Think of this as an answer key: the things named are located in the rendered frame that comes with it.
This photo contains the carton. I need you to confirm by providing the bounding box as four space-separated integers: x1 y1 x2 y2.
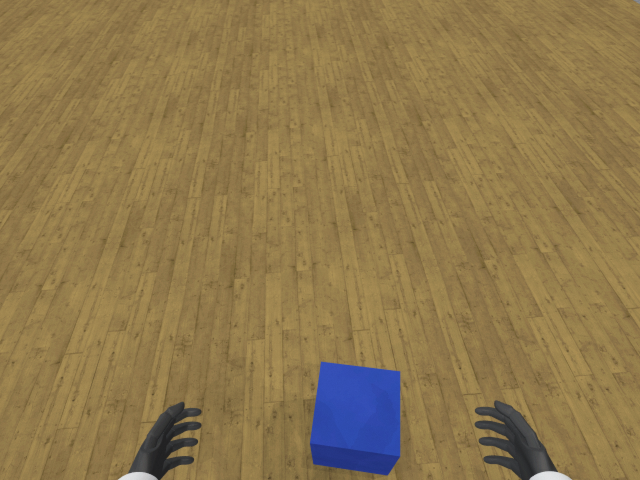
310 362 400 476

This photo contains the right robot hand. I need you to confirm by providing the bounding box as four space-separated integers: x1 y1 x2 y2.
475 400 558 480

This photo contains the left robot hand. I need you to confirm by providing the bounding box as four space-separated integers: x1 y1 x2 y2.
128 402 202 480

